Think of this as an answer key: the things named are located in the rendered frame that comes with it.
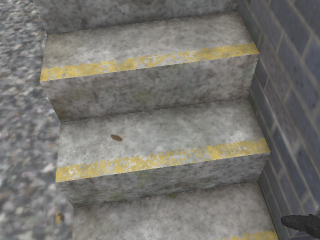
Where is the right robot hand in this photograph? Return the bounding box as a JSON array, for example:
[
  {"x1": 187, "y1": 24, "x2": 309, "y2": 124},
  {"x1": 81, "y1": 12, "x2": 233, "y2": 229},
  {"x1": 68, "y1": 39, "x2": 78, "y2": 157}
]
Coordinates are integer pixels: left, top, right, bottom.
[{"x1": 281, "y1": 214, "x2": 320, "y2": 239}]

